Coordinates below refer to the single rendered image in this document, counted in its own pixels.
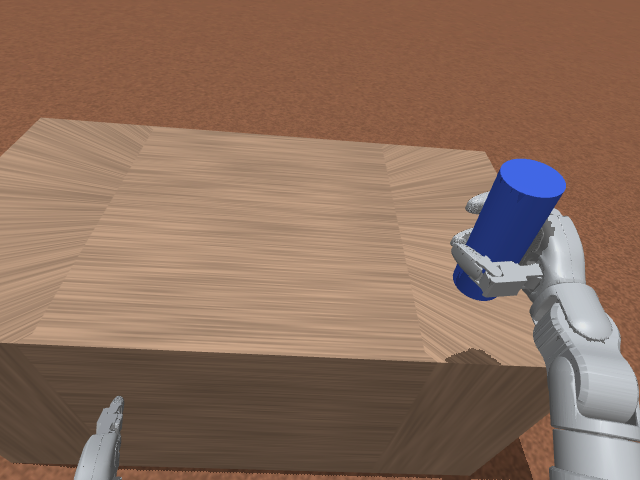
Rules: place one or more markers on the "right robot arm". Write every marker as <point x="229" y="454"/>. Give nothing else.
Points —
<point x="593" y="391"/>

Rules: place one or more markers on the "can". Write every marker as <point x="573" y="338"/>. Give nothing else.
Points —
<point x="522" y="197"/>

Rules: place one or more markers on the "left robot hand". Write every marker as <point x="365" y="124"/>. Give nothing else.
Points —
<point x="100" y="456"/>

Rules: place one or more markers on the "right robot hand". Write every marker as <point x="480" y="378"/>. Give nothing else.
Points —
<point x="555" y="256"/>

